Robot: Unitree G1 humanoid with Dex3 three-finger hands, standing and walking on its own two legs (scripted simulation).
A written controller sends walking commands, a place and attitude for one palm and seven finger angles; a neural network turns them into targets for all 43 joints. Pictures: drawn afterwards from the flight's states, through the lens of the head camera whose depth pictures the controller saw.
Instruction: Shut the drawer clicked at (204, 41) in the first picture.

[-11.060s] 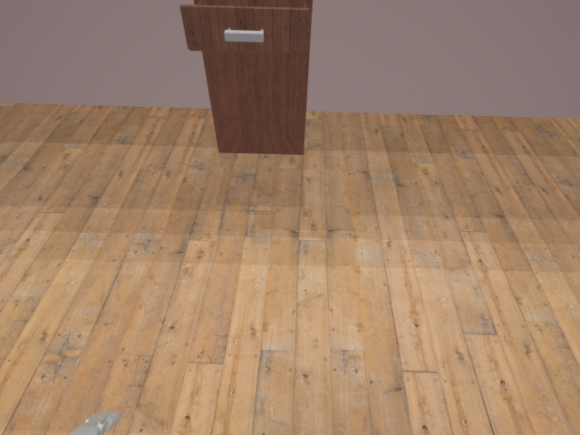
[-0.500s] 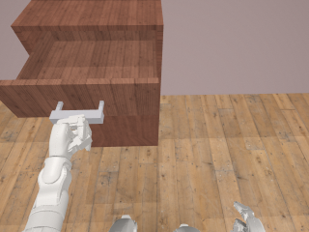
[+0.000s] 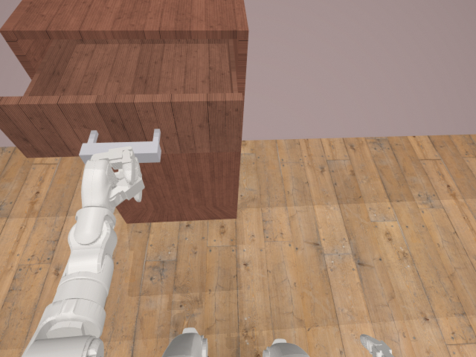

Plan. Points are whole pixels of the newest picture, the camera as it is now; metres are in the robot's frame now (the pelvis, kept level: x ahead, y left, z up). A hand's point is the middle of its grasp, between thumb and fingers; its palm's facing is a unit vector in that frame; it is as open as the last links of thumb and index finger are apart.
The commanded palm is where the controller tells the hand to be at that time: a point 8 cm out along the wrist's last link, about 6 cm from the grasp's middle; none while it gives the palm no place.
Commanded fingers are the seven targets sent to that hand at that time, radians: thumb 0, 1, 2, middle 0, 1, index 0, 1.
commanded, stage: push the drawer shut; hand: left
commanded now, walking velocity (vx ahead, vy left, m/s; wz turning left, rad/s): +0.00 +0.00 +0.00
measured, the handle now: (123, 143) +0.47 +0.21 +0.06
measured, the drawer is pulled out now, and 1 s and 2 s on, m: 0.19 0.05 0.00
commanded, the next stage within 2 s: pull the fist back off the drawer in 1.80 s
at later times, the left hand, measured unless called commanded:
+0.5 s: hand (142, 150) +0.46 +0.17 +0.06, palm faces +0.08 -1.00 -0.03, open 3.3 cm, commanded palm +0.44 +0.23 +0.06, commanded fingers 0.00 0.90 0.90 -1.40 -1.60 -1.40 -1.60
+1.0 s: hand (145, 121) +0.53 +0.18 +0.06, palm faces +0.07 -1.00 -0.01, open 3.2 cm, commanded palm +0.51 +0.23 +0.06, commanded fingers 0.00 0.90 0.90 -1.40 -1.60 -1.40 -1.60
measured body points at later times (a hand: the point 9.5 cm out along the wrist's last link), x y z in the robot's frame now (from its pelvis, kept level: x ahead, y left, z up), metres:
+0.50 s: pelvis -0.01 +0.00 -0.01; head +0.09 +0.01 +0.43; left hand +0.45 +0.23 +0.06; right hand +0.04 -0.27 -0.13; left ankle +0.04 +0.10 -0.68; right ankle -0.01 -0.11 -0.68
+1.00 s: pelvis +0.01 +0.00 -0.02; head +0.14 +0.02 +0.41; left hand +0.52 +0.23 +0.06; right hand -0.01 -0.26 -0.12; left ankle +0.04 +0.10 -0.68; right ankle -0.01 -0.11 -0.68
